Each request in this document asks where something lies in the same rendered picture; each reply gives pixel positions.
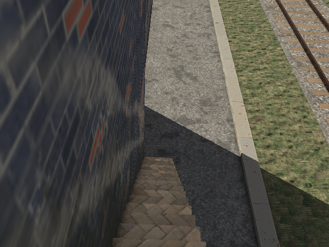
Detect stairs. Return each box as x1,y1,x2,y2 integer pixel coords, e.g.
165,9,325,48
112,157,206,247

